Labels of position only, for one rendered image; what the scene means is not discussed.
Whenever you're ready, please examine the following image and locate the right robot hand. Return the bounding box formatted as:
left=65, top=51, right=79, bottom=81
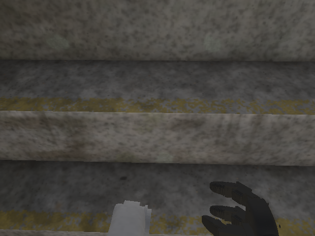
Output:
left=202, top=181, right=281, bottom=236

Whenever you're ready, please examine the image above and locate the robot left thigh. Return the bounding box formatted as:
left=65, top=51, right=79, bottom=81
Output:
left=106, top=200, right=152, bottom=236

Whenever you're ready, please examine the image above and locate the robot left shin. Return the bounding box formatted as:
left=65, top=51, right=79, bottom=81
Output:
left=111, top=204, right=122, bottom=218

